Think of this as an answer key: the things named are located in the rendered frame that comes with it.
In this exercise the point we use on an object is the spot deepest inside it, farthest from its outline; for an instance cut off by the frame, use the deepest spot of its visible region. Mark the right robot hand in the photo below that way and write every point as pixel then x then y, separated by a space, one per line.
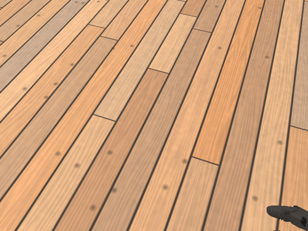
pixel 295 215

